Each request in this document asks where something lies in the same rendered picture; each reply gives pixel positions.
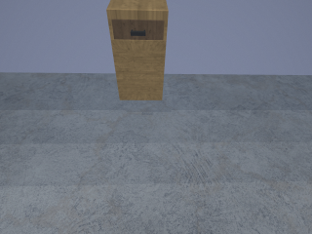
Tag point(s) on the handle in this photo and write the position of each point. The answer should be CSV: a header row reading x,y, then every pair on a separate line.
x,y
138,33

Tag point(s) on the cabinet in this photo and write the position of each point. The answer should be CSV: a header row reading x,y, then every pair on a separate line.
x,y
139,64

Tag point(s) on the drawer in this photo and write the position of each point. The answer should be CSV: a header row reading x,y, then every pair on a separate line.
x,y
154,29

